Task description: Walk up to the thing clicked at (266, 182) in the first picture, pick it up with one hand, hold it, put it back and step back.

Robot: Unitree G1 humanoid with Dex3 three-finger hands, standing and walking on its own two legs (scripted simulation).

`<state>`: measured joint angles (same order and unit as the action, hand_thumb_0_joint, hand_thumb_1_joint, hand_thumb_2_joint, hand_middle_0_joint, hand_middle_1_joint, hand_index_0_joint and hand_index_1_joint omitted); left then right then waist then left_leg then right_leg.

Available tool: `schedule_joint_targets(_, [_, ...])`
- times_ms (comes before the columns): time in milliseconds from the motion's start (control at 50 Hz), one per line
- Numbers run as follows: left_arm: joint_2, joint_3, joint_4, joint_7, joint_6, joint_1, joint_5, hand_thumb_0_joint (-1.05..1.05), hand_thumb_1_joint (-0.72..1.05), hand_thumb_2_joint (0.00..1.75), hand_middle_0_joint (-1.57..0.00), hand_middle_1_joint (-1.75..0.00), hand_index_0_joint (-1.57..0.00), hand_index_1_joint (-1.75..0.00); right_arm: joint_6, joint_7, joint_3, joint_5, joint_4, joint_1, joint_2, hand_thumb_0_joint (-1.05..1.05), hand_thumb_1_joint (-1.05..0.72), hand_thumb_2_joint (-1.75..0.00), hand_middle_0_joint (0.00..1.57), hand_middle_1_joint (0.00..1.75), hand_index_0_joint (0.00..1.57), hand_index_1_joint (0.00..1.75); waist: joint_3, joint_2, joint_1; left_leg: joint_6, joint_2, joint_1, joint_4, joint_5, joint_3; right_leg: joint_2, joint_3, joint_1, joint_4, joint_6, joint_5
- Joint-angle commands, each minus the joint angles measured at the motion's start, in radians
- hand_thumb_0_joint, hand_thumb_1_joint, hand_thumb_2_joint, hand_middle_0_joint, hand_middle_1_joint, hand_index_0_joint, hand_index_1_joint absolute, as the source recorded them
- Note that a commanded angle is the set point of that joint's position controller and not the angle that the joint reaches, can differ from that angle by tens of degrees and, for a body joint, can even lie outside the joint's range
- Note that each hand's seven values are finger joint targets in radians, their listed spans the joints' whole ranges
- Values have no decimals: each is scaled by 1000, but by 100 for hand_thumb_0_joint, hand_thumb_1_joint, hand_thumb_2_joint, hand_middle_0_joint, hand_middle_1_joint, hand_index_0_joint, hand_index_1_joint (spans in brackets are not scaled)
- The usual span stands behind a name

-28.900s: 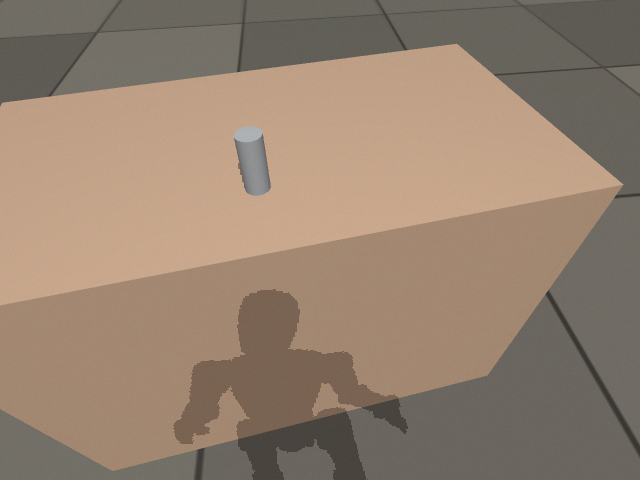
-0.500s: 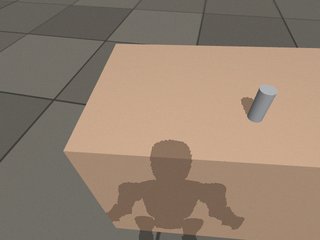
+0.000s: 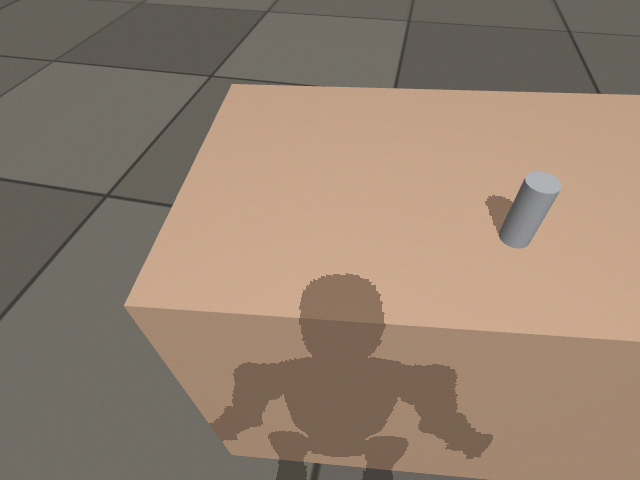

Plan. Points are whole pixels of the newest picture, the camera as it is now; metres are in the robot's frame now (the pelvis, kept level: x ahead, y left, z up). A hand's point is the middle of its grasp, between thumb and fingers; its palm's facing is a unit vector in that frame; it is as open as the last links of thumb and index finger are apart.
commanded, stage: stand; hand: right
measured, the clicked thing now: (527, 211) +0.47 -0.28 +0.07
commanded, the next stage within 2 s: step back in 0.72 s
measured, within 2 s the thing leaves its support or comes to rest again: neither
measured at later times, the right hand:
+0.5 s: hand out of the picture +0.07 -0.25 -0.16, palm faces -0.04 +0.94 -0.34, open 7.4 cm
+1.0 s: hand out of the picture +0.05 -0.26 -0.17, palm faces -0.02 +0.92 -0.40, open 7.4 cm
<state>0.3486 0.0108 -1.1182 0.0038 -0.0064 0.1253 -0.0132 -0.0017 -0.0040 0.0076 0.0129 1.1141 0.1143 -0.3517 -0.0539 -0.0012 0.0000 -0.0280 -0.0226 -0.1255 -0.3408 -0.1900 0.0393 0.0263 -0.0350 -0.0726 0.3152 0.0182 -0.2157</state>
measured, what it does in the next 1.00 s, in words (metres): shifts its weight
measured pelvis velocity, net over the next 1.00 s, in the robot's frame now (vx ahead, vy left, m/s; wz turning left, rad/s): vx -0.05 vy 0.02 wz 0.02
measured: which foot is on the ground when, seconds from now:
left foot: down 0.00-1.00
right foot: down 0.00-1.00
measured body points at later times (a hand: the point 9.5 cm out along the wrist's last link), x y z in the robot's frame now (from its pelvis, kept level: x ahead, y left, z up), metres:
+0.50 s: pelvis +0.00 +0.00 +0.00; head +0.01 +0.00 +0.45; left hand +0.07 +0.30 -0.13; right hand +0.08 -0.30 -0.13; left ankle +0.00 +0.14 -0.75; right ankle -0.03 -0.13 -0.75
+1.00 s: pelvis -0.05 +0.02 -0.02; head +0.00 +0.03 +0.42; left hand +0.06 +0.34 -0.15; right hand +0.05 -0.31 -0.14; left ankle -0.05 +0.14 -0.73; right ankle -0.03 -0.13 -0.75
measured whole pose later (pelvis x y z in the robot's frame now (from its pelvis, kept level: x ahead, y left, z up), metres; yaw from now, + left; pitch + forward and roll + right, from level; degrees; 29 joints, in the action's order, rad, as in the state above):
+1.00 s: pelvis -0.05 +0.02 -0.02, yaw +1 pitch -2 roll +0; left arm 0.38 0.06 -0.96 -0.01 0.04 0.06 -0.02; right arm 0.06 -0.02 -0.06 0.00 0.97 0.10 -0.42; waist -0.16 -0.01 -0.01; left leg 0.05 0.04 -0.36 -0.84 -0.46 0.05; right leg 0.07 -0.03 -0.29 0.64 0.02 -0.31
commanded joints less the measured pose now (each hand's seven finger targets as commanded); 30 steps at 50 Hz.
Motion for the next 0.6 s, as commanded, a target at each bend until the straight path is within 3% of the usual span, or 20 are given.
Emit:
schedule_joint_targets(0, [212, 39, 57, -15, -16, -19, 1, 0, 90, 90, -20, -30, -20, -30, -22, 19, -34, -5, -56, -28, -211, 0, -90, -90, 20, 30, 20, 30, 75, 15, 3, 41, -97, 22, 27, 253, 63, 112, 69, 8, -37, -31, 208])
schedule_joint_targets(80, [213, 41, 57, -14, -16, -16, 0, 0, 90, 90, -20, -30, -20, -30, -22, 20, -37, -6, -59, -37, -215, 0, -90, -90, 20, 30, 20, 30, 74, 8, 6, 44, -101, 27, 26, 239, 65, 110, 69, 5, -44, -31, 188])
schedule_joint_targets(160, [212, 40, 62, -15, -18, -14, 2, 0, 90, 90, -20, -30, -20, -30, -22, 20, -38, -5, -61, -30, -214, 0, -90, -90, 20, 30, 20, 30, 92, -1, 5, 46, -101, 36, 14, 281, 60, 115, 70, 21, -38, -30, 242])
schedule_joint_targets(260, [214, 41, 61, -15, -14, -18, 0, 0, 90, 90, -20, -30, -20, -30, -22, 20, -37, -4, -62, -38, -210, 0, -90, -90, 20, 30, 20, 30, 68, 17, 4, 42, -100, 17, 33, 223, 66, 111, 68, 11, -43, -34, 178])
schedule_joint_targets(340, [213, 41, 63, -14, -15, -12, -2, 0, 90, 90, -20, -30, -20, -30, -24, 20, -36, -5, -62, -32, -210, 0, -90, -90, 20, 30, 20, 30, 85, 6, 5, 46, -102, 26, 30, 260, 62, 112, 67, 18, -35, -33, 211])
schedule_joint_targets(580, [216, 40, 59, -15, -18, -10, -1, 0, 90, 90, -20, -30, -20, -30, -20, 18, -41, -4, -61, -33, -211, 0, -90, -90, 20, 30, 20, 30, 70, -1, 3, 46, -97, 25, 29, 208, 67, 113, 68, 0, -52, -33, 163])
